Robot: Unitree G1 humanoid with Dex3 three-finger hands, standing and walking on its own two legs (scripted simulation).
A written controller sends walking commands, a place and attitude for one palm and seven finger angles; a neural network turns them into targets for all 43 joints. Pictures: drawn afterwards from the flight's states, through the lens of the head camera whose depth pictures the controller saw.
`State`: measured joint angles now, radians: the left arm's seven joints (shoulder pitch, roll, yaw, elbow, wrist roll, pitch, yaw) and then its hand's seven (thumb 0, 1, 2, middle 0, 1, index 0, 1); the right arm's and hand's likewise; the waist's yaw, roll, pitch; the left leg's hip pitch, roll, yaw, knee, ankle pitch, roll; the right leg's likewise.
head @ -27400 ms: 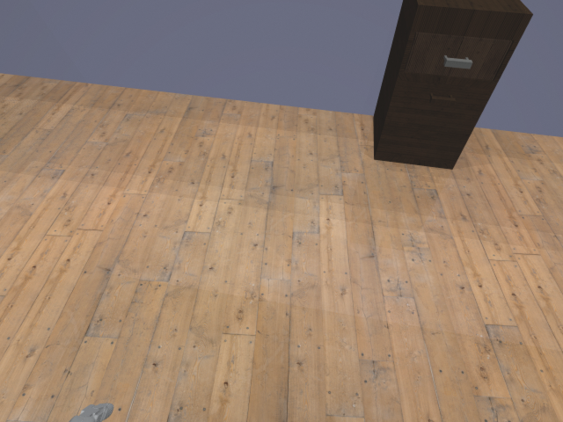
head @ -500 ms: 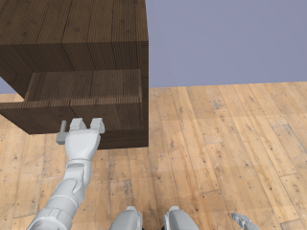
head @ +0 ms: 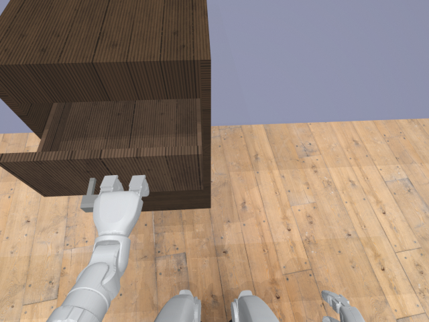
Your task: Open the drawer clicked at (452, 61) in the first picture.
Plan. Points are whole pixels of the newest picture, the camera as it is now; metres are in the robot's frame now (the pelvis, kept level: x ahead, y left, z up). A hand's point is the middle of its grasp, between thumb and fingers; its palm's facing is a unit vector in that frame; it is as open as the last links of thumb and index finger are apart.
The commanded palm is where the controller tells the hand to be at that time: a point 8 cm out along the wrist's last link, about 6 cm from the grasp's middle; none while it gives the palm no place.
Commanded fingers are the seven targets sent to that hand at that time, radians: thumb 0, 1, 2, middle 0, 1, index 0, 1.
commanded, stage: pull the drawer open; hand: left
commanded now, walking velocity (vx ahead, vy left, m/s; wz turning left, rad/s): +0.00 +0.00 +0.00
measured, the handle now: (111, 192) +0.37 +0.24 -0.06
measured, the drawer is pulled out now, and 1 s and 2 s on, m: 0.14 0.20 0.24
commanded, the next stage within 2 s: none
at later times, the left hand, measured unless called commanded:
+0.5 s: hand (126, 229) +0.30 +0.19 -0.08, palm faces -0.04 -0.07 -1.00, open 5.9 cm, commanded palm +0.26 +0.20 -0.03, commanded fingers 0.00 0.90 0.90 -0.40 -1.35 -0.40 -1.35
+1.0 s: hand (125, 245) +0.27 +0.19 -0.08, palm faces -0.05 -0.08 -1.00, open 5.9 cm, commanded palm +0.23 +0.20 -0.03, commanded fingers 0.00 0.90 0.90 -0.40 -1.35 -0.40 -1.35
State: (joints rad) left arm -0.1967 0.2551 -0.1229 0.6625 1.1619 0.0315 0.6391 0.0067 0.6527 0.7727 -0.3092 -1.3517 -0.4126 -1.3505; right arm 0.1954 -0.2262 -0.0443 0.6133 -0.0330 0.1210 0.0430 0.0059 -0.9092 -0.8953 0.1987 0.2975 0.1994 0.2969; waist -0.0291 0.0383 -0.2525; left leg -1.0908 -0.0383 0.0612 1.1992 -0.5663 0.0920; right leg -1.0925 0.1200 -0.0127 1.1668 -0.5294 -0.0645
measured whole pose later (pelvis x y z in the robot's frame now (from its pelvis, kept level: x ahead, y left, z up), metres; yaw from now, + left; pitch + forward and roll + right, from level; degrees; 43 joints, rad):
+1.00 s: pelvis +0.00 -0.01 +0.00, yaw +0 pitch +25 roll -1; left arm 0.04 0.25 -0.12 0.49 1.17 0.00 0.65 0.02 0.65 0.75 -0.29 -1.35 -0.41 -1.35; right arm 0.16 -0.23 -0.03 0.58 -0.04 0.10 0.04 0.01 -0.91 -0.90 0.20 0.30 0.20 0.30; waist -0.01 0.03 -0.26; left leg -1.07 -0.04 0.07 1.21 -0.57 0.08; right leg -1.08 0.12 -0.01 1.19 -0.54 -0.08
